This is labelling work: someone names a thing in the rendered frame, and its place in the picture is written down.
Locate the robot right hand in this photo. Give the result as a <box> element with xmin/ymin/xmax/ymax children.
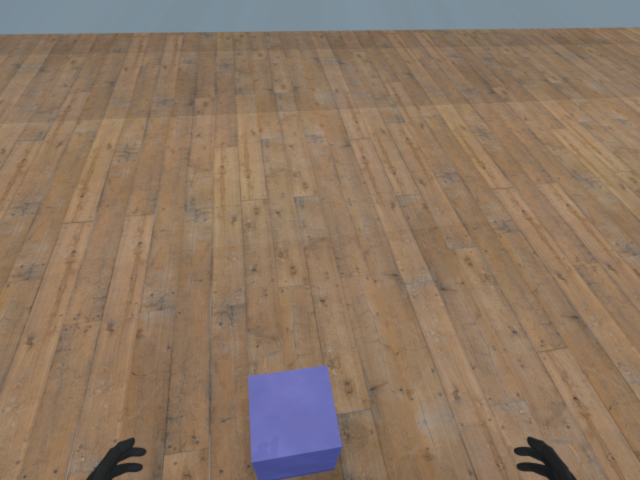
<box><xmin>514</xmin><ymin>437</ymin><xmax>577</xmax><ymax>480</ymax></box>

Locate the carton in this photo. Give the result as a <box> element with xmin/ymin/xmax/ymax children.
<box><xmin>248</xmin><ymin>365</ymin><xmax>342</xmax><ymax>480</ymax></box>

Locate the robot left hand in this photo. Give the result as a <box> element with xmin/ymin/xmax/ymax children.
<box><xmin>86</xmin><ymin>438</ymin><xmax>146</xmax><ymax>480</ymax></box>

